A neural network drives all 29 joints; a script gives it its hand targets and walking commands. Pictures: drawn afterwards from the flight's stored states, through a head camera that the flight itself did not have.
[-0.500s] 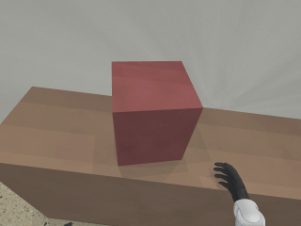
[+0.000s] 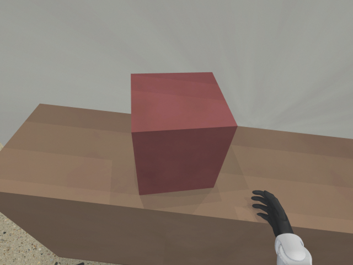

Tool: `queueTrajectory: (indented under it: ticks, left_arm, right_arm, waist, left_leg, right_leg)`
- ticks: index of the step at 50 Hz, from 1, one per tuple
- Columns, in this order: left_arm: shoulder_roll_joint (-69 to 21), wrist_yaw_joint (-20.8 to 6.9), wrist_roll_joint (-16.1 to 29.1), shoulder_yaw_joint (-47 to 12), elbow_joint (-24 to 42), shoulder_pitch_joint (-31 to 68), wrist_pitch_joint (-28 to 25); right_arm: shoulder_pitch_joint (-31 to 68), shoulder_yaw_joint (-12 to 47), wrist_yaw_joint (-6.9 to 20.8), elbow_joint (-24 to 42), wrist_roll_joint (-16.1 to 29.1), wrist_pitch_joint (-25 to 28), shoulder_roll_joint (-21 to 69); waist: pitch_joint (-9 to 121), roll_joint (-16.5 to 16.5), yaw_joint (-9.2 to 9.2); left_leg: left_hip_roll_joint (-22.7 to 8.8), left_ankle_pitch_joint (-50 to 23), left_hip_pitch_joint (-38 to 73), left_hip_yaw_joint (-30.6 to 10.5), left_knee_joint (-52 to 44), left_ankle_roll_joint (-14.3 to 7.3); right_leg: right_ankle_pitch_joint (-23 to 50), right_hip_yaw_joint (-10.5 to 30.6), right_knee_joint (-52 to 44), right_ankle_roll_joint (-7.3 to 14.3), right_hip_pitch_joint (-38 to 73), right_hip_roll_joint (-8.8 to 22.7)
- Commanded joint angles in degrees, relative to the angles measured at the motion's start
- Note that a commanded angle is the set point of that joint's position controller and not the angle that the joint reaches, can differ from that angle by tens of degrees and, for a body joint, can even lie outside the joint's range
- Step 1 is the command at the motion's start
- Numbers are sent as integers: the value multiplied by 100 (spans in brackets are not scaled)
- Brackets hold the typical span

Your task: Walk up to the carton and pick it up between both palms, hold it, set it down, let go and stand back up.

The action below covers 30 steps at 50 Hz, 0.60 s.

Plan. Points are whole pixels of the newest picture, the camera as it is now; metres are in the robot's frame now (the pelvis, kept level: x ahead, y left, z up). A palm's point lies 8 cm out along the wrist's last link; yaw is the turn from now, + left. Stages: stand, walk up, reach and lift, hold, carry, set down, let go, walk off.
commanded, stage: stand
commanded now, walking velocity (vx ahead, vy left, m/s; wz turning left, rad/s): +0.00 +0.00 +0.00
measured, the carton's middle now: (175, 134) +0.43 +0.03 +0.05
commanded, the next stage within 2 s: none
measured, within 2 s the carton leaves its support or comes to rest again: neither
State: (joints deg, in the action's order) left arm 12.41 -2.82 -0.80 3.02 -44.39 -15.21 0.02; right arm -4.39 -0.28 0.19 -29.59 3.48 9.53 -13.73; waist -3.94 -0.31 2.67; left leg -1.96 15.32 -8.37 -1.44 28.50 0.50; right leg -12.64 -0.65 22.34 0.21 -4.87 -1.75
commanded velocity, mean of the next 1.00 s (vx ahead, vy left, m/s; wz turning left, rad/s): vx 0.00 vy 0.00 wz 0.00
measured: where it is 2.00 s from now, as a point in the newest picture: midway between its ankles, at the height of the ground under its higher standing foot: outside the picture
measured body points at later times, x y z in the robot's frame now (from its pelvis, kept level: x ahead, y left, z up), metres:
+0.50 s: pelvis +0.00 +0.00 +0.00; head -0.01 +0.01 +0.45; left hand +0.08 +0.25 -0.13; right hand +0.25 -0.22 -0.01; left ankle +0.01 +0.12 -0.74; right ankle +0.00 -0.12 -0.74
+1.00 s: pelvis +0.00 +0.00 +0.00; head -0.01 +0.01 +0.45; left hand +0.08 +0.25 -0.13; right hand +0.24 -0.22 -0.01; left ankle +0.01 +0.12 -0.74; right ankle +0.00 -0.12 -0.74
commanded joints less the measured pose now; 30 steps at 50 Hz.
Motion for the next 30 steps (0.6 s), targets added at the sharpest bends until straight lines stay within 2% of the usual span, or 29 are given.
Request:
queueTrajectory:
  ticks: [1, 2, 4, 5, 6, 7, 8, 9, 10, 11, 12, 13, 14, 15, 16, 17, 18, 19, 20, 21, 22, 23, 24, 25, 26, 27, 28, 29, 30]
  left_arm:
    - [1763, 56, -28, 438, 294, 497, -389]
    - [1718, 61, 53, 447, 166, 327, -369]
    - [1933, 48, -4, 501, 232, 611, -379]
    - [1741, 58, 50, 439, 233, 359, -375]
    - [1693, 9, 63, 397, 253, 317, -398]
    - [1514, 8, 62, 323, 113, 173, -387]
    - [1732, 31, 29, 383, 127, 310, -412]
    - [1698, 78, 48, 414, 125, 280, -409]
    - [1622, 60, 95, 370, 165, 281, -425]
    - [1538, 32, 79, 347, 226, 609, -401]
    - [1793, 18, 26, 388, 189, 541, -436]
    - [1577, 40, 85, 369, 167, 216, -414]
    - [1791, 78, 61, 395, 79, 231, -423]
    - [1834, 67, 13, 439, 65, 348, -411]
    - [1702, 79, 74, 397, 156, 332, -434]
    - [1727, 66, 59, 347, 53, 352, -396]
    - [1602, 84, 112, 347, 120, 157, -421]
    - [1807, 72, 31, 441, 75, 282, -424]
    - [1810, 79, 66, 431, 43, 297, -414]
    - [1824, 63, 47, 428, 67, 423, -391]
    - [1852, 79, 68, 432, 106, 413, -402]
    - [1702, 67, 68, 390, 170, 444, -367]
    - [1547, 49, 63, 324, 52, 393, -384]
    - [1682, 40, 12, 355, 131, 567, -383]
    - [1680, 37, 127, 401, 31, 381, -393]
    - [1737, 47, 107, 364, 33, 533, -394]
    - [1525, 60, 99, 300, 68, 350, -328]
    - [1729, 34, 107, 366, 10, 293, -326]
    - [1869, 61, 59, 424, 67, 305, -365]
  right_arm:
    - [-357, -543, -247, -134, -451, -556, -1661]
    - [-425, -535, -231, -119, -447, -573, -1637]
    - [-347, -497, -252, -132, -473, -612, -1680]
    - [-318, -453, -224, -118, -481, -581, -1648]
    - [-339, -449, -265, -160, -451, -591, -1613]
    - [-324, -561, -260, -149, -441, -531, -1878]
    - [-138, -558, -251, -80, -480, -556, -1846]
    - [-288, -493, -232, -198, -442, -572, -1693]
    - [-307, -530, -245, -155, -444, -576, -1641]
    - [-338, -594, -302, -121, -465, -570, -1846]
    - [-243, -533, -230, -194, -448, -614, -1711]
    - [-287, -515, -209, -255, -470, -617, -1769]
    - [-76, -464, -243, -137, -483, -618, -1571]
    - [-351, -492, -251, -226, -460, -585, -1644]
    - [-207, -521, -257, -216, -500, -587, -1802]
    - [-263, -531, -296, -224, -412, -622, -1797]
    - [-249, -541, -250, -147, -413, -592, -1776]
    - [-323, -480, -263, -246, -456, -634, -1530]
    - [-447, -472, -267, -242, -421, -573, -1691]
    - [-470, -533, -256, -271, -420, -556, -1701]
    - [-335, -536, -241, -247, -493, -578, -1830]
    - [-493, -523, -260, -177, -431, -556, -1775]
    - [-506, -487, -259, -375, -482, -559, -1785]
    - [-386, -542, -268, -184, -447, -580, -1707]
    - [-374, -488, -248, -320, -440, -627, -1712]
    - [-395, -487, -285, -317, -486, -621, -1618]
    - [-546, -498, -286, -331, -458, -588, -1747]
    - [-364, -453, -267, -330, -468, -600, -1537]
    - [-520, -385, -300, -361, -440, -600, -1564]
  waist:
    - [-104, 888, -267]
    - [68, 1152, -283]
    - [68, 800, -324]
    - [-163, 954, -221]
    - [103, 1092, -238]
    - [-55, 966, -241]
    - [-28, 747, -167]
    - [-50, 1180, -230]
    - [93, 1029, -233]
    - [174, 999, -350]
    - [142, 992, -301]
    - [373, 1195, -167]
    - [72, 1020, -173]
    - [107, 928, -254]
    - [294, 841, -138]
    - [-327, 891, -237]
    - [134, 1272, -230]
    - [-142, 1001, -293]
    - [-288, 1275, -282]
    - [-259, 1123, -294]
    - [-46, 1040, -204]
    - [184, 921, -367]
    - [244, 1103, -314]
    - [95, 1082, -385]
    - [-42, 1292, -298]
    - [-326, 1190, -350]
    - [-388, 1254, -399]
    - [-345, 1338, -254]
    - [-188, 1178, -294]
  left_leg:
    - [-441, -727, -152, -452, -677, -279]
    - [-451, -1030, -52, -358, -673, -254]
    - [-464, -813, 71, -344, -654, -236]
    - [-485, -868, -222, -439, -650, -307]
    - [-489, -1004, 134, -323, -631, -265]
    - [-502, -762, -20, -394, -689, -286]
    - [-507, -693, 55, -445, -687, -302]
    - [-501, -827, -96, -335, -739, -271]
    - [-506, -855, -17, -323, -683, -284]
    - [-459, -939, 241, -387, -616, -193]
    - [-485, -792, 45, -365, -679, -259]
    - [-497, -813, 12, -264, -696, -301]
    - [-499, -951, -99, -317, -702, -256]
    - [-554, -992, -175, -345, -686, -263]
    - [-518, -978, -13, -357, -718, -287]
    - [-432, -898, -179, -345, -771, -265]
    - [-444, -744, -69, -404, -831, -286]
    - [-528, -767, -203, -327, -795, -245]
    - [-537, -590, -175, -446, -818, -262]
    - [-511, -981, -83, -421, -799, -227]
    - [-499, -955, -57, -431, -849, -280]
    - [-500, -971, 150, -383, -756, -238]
    - [-457, -1002, 417, -380, -670, -259]
    - [-557, -1076, 263, -345, -674, -233]
    - [-524, -960, -29, -354, -820, -280]
    - [-566, -796, -292, -370, -843, -260]
    - [-567, -482, -342, -416, -818, -320]
    - [-528, -651, -168, -429, -847, -271]
    - [-563, -629, -335, -353, -848, -277]
  right_leg:
    - [779, 545, -401, 96, -466, 827]
    - [757, 570, -305, 80, -363, 829]
    - [774, 579, -369, 134, -538, 857]
    - [738, 599, -396, 94, -462, 839]
    - [618, 657, -460, 89, -588, 890]
    - [589, 640, -473, 65, -630, 819]
    - [642, 544, -480, 80, -647, 793]
    - [719, 684, -496, 68, -412, 812]
    - [639, 719, -443, 104, -422, 851]
    - [812, 710, -366, 175, -589, 919]
    - [853, 702, -435, 136, -509, 866]
    - [827, 663, -440, 109, -218, 880]
    - [807, 576, -349, 64, -358, 847]
    - [1042, 527, -404, 58, -156, 875]
    - [957, 562, -334, 93, -223, 884]
    - [921, 630, -392, 86, -569, 843]
    - [837, 647, -377, 76, -377, 913]
    - [792, 613, -399, 53, -480, 887]
    - [565, 749, -508, 83, -643, 979]
    - [688, 662, -441, 63, -643, 915]
    - [783, 578, -367, 126, -485, 848]
    - [700, 520, -437, 74, -547, 838]
    - [696, 588, -457, 59, -677, 788]
    - [682, 557, -423, 87, -678, 844]
    - [772, 641, -406, 43, -513, 872]
    - [703, 617, -368, 25, -512, 923]
    - [605, 656, -509, -34, -542, 921]
    - [645, 669, -332, 72, -668, 933]
    - [579, 603, -389, 39, -433, 851]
